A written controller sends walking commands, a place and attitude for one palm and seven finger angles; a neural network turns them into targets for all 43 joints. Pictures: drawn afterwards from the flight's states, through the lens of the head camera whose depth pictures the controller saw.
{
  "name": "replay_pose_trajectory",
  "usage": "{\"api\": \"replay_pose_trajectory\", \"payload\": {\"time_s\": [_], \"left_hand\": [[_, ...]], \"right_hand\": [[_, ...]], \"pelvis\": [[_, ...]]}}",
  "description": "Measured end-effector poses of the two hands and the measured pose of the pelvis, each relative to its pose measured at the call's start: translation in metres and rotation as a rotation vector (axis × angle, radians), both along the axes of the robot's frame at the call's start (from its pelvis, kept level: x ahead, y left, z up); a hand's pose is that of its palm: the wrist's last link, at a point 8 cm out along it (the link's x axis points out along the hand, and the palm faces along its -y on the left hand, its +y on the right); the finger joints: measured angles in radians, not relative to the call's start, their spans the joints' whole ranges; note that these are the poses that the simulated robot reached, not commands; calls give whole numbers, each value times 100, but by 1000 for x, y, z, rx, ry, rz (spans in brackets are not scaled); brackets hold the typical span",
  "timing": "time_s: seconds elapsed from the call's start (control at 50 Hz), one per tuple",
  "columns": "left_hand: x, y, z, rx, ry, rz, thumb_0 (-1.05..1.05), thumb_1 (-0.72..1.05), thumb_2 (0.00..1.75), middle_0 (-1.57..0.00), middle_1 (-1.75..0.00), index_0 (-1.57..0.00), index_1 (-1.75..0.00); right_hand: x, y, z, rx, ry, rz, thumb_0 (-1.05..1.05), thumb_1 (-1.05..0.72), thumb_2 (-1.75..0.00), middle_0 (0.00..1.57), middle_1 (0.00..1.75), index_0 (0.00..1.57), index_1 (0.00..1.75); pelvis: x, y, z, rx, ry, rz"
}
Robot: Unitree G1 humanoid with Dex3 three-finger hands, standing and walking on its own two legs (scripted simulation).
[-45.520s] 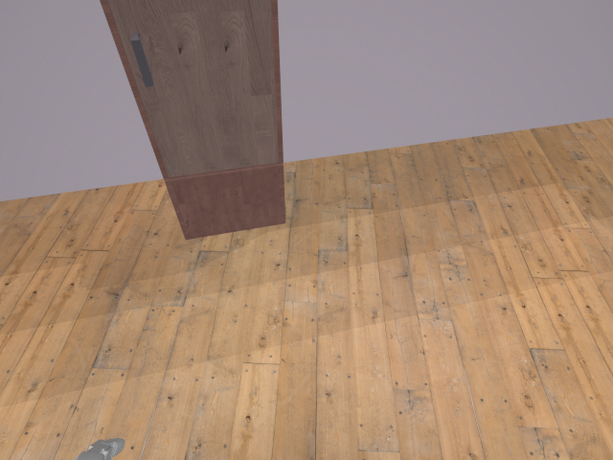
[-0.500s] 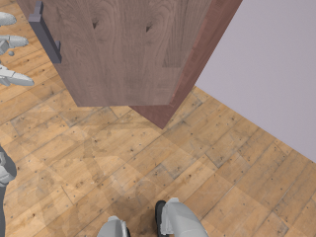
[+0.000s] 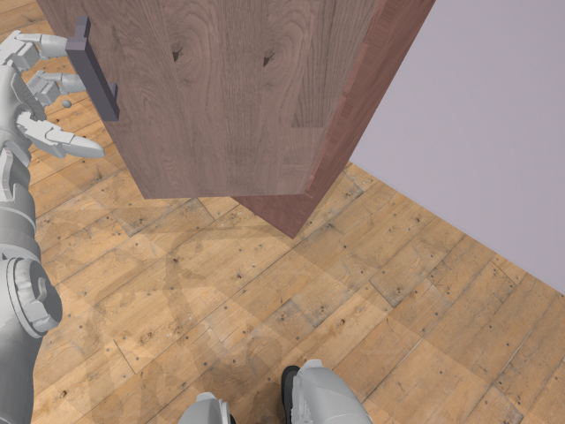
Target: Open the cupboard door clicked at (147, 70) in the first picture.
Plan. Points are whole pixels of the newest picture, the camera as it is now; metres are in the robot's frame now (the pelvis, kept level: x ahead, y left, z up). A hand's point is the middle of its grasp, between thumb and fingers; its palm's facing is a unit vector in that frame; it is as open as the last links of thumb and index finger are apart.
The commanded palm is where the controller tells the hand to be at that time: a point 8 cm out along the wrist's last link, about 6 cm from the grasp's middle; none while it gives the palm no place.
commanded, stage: slide the fingers in behind the handle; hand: left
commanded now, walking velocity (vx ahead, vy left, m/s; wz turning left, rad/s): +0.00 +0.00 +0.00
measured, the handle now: (98, 72) +0.57 +0.19 +0.08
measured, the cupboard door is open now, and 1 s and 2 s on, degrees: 40 40 40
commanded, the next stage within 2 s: close the thumb around the handle in 1.10 s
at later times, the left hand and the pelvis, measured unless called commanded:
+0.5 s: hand (97, 108) +0.52 +0.19 +0.08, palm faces -0.04 -1.00 -0.02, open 14.0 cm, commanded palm +0.49 +0.23 +0.08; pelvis +0.00 -0.01 +0.00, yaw +1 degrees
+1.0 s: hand (111, 106) +0.52 +0.17 +0.07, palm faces -0.04 -1.00 -0.03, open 14.0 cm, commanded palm +0.50 +0.22 +0.08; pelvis -0.01 -0.01 +0.00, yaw +1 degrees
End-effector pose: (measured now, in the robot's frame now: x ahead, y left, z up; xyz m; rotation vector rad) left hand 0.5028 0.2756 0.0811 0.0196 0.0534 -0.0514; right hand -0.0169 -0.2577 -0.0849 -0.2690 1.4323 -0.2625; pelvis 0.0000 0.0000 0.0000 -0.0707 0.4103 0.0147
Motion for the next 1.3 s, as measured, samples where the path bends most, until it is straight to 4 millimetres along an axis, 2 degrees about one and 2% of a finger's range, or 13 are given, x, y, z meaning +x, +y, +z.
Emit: {"api": "replay_pose_trajectory", "payload": {"time_s": [0.16, 0.44, 0.78, 1.12, 1.3], "left_hand": [[-3, -8, 1, 4, -20, -6, -2, -50, 30, -30, -120, -30, -120], [-6, -32, -3, -5, -17, 5, -2, -50, 30, -31, -120, -30, -120], [-9, -50, -2, 2, -13, 1, -2, -50, 30, -30, -120, -30, -120], [4, -50, -5, -4, -8, 5, -2, -50, 30, -31, -120, -31, -121], [3, -44, -6, 3, -3, 10, -2, -47, 31, -31, -120, -31, -121]], "right_hand": [[5, 1, -3, 17, -5, 6, 0, -91, -90, 20, 30, 20, 30], [15, -10, -3, 13, -37, 17, 0, -91, -90, 20, 30, 20, 30], [9, -14, -7, 23, -49, 20, 0, -91, -90, 20, 30, 20, 30], [-11, -13, -8, 14, -8, 5, 0, -91, -90, 20, 30, 20, 30], [-11, -10, -5, 16, 1, 0, 0, -91, -90, 20, 30, 20, 30]], "pelvis": [[3, -1, 1, 3, 0, 0], [3, -7, 2, 11, -16, 4], [-3, -12, 1, 21, -18, 4], [-8, -12, -3, 22, 3, -1], [-4, -9, -1, 18, 1, -2]]}}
